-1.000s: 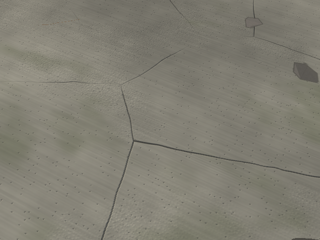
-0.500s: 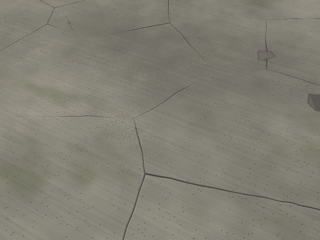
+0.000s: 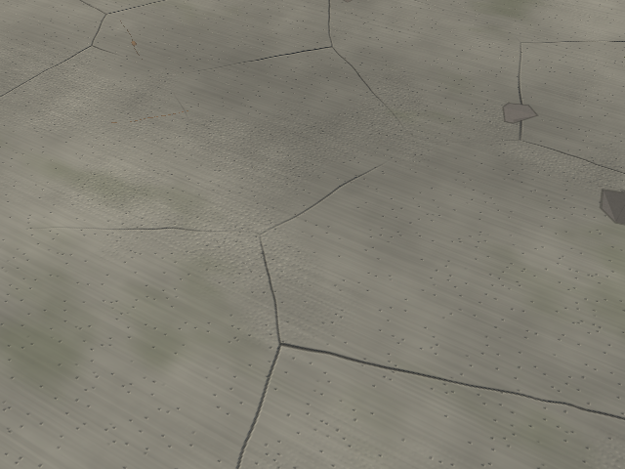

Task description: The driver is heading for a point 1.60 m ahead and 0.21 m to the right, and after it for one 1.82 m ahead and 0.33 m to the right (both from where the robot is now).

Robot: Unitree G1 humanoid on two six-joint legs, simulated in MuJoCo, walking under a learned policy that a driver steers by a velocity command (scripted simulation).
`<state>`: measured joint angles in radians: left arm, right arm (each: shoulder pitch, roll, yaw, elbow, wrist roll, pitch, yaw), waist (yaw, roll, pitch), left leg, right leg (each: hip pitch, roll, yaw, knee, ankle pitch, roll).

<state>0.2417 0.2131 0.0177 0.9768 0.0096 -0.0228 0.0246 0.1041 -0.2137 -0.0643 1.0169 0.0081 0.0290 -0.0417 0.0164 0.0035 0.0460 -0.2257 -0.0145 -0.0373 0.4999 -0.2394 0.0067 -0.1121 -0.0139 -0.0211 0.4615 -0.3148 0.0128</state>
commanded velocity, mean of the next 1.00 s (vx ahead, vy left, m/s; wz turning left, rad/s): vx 0.03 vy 0.00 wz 0.00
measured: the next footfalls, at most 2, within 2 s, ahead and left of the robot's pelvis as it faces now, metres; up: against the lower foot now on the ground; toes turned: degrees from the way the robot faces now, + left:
left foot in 1.52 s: +0.41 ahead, +0.11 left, +0.00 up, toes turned +1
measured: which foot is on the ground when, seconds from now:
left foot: down 0.00-1.00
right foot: down 0.00-1.00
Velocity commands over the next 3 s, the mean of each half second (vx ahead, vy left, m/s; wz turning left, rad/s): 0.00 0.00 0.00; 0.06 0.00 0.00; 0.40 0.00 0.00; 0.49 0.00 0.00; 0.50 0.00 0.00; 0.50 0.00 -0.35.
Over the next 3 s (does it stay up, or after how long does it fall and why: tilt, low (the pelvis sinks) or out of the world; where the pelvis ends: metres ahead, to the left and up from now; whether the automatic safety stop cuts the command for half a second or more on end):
stays up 1.06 -0.01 0.00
